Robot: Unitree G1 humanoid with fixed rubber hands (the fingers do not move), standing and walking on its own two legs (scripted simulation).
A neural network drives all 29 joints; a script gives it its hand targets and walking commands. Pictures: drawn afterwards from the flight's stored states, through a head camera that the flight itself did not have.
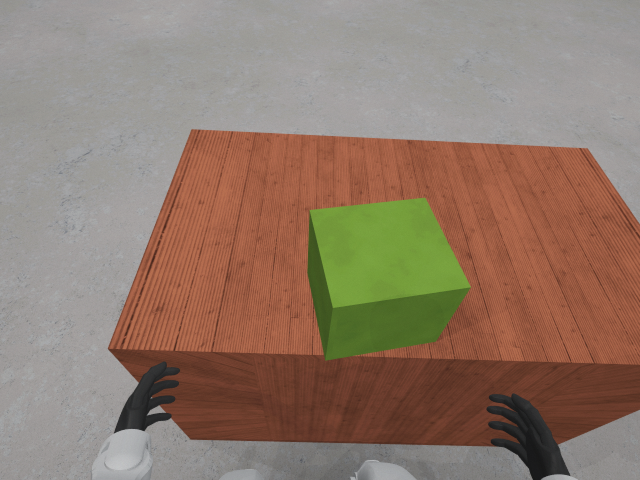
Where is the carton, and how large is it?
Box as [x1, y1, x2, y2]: [307, 198, 470, 360]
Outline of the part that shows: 425,198 310,210 307,273 325,360 435,341 469,289 470,286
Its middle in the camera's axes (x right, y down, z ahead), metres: +0.09 +0.07 +0.62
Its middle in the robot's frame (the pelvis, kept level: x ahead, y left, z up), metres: +0.41 -0.08 -0.04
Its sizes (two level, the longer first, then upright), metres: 0.189 0.171 0.170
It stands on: a pedestal, 0.62 m high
